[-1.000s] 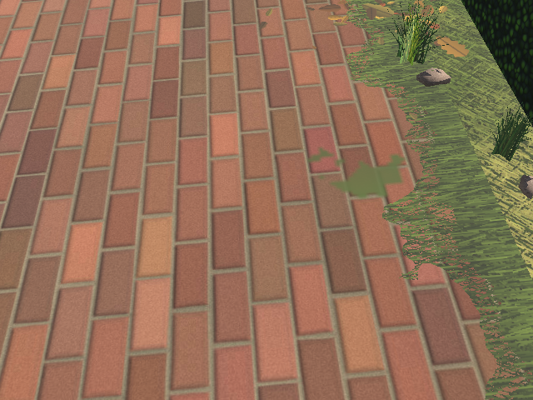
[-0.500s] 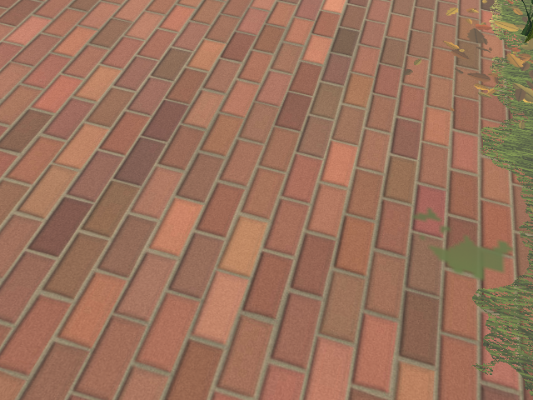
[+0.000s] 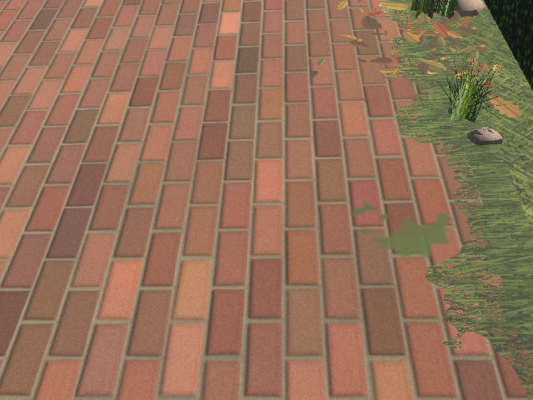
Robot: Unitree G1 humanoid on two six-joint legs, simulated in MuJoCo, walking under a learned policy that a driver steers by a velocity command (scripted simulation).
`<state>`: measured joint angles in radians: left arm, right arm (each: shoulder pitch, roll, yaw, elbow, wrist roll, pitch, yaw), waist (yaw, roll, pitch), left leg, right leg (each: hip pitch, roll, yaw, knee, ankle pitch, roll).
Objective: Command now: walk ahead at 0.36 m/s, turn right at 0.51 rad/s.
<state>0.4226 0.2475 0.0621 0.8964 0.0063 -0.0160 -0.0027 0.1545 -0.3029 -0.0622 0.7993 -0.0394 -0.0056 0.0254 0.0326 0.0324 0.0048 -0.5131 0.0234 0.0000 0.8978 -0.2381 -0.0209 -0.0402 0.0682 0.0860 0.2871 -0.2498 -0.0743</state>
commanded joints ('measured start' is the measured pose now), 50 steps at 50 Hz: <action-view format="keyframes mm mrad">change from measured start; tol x32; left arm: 1 38 156 40 -36 0 -28 1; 31 -453 57 -33 -198 23 -38 -39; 37 -14 271 34 -123 71 -73 19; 50 -96 78 2 -53 14 -102 8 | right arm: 1 -153 -49 -3 -96 3 -16 6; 14 300 -290 -57 -17 -17 -61 -31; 50 9 12 -6 -41 5 7 39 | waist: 1 31 -113 81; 11 -66 -136 16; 14 -109 304 -247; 27 -61 53 75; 38 50 -286 -290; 50 -30 -100 53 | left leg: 1 -225 11 6 -50 58 -31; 12 496 -21 10 -422 46 72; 14 751 396 -792 -713 -422 216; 19 399 207 -289 -723 -11 182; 35 388 111 -183 -413 544 157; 38 -110 -84 -48 286 -278 110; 50 -204 68 -13 93 139 53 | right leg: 1 69 -226 256 -140 22 -170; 12 -142 -132 167 339 499 -49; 15 -581 -5 80 944 -212 -25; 35 -115 -51 -113 171 119 28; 38 281 -531 617 -33 -254 -135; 50 -25 -319 -145 -144 337 -75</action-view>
